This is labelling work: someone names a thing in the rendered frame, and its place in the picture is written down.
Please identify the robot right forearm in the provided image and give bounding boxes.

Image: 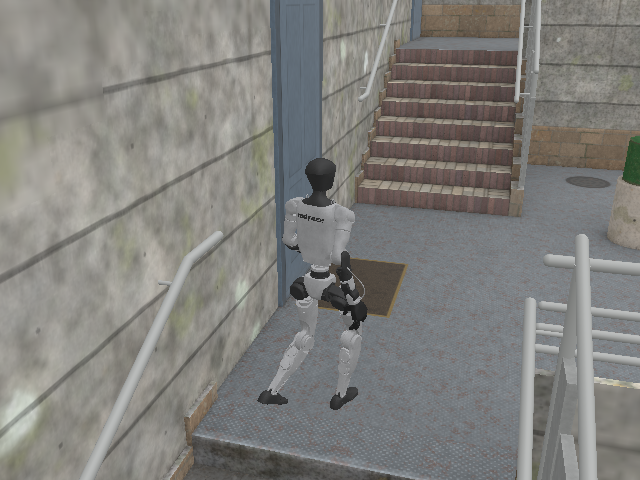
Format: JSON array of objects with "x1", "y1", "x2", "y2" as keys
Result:
[{"x1": 336, "y1": 251, "x2": 361, "y2": 305}]

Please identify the robot right shin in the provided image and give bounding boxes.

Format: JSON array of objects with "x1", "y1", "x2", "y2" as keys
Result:
[{"x1": 336, "y1": 334, "x2": 362, "y2": 398}]

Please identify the right robot upper arm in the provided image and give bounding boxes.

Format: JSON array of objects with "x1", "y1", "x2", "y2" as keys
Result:
[{"x1": 330, "y1": 204, "x2": 355, "y2": 265}]

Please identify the left robot upper arm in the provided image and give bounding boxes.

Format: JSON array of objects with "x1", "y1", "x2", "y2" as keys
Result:
[{"x1": 282, "y1": 197, "x2": 304, "y2": 247}]

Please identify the robot left thigh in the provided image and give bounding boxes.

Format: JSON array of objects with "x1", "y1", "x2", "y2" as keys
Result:
[{"x1": 290, "y1": 276, "x2": 318, "y2": 351}]

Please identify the robot right hand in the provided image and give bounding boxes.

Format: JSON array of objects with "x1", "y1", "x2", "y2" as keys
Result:
[{"x1": 343, "y1": 300, "x2": 368, "y2": 330}]

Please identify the robot left forearm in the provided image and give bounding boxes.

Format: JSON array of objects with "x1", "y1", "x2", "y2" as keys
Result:
[{"x1": 282, "y1": 237, "x2": 301, "y2": 253}]

